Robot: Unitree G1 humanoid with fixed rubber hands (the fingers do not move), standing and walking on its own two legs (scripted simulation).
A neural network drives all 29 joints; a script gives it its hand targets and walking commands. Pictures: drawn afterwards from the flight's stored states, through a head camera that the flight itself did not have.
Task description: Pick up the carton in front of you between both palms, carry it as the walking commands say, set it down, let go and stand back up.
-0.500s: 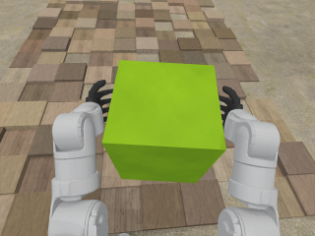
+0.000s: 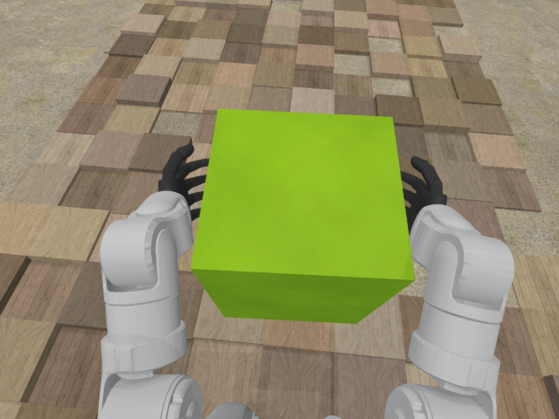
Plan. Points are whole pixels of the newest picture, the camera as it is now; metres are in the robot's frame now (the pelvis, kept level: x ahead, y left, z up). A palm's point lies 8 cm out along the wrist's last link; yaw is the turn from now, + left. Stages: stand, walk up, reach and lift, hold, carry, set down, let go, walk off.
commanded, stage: carry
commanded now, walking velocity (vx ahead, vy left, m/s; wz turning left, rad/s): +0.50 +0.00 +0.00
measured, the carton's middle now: (296, 231) +0.37 +0.03 +0.06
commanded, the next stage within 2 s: none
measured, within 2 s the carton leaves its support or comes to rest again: neither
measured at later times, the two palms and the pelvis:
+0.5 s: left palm (235, 39) +0.68 +0.17 +0.15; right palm (415, 65) +0.65 -0.13 +0.15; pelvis +0.31 +0.05 +0.02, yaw -1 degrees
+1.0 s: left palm out of the picture +0.97 +0.17 +0.15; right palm out of the picture +0.98 -0.13 +0.14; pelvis +0.63 +0.00 +0.03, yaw -1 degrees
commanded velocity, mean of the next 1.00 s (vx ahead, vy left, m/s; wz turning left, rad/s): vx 0.50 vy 0.00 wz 0.00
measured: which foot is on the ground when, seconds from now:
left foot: up 0.00-0.26, down 0.28-0.72, up 0.74-1.00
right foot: down 0.00-0.32, up 0.34-0.68, down 0.70-1.00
